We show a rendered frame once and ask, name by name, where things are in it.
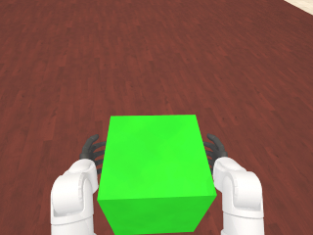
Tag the right robot hand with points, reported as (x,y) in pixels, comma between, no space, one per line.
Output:
(217,148)

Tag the left robot hand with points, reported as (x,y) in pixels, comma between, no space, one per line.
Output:
(89,148)

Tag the robot right forearm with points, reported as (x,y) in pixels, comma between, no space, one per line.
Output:
(242,201)

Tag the carton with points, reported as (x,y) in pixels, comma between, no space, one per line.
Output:
(155,177)

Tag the robot left forearm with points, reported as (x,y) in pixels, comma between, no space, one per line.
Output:
(72,206)

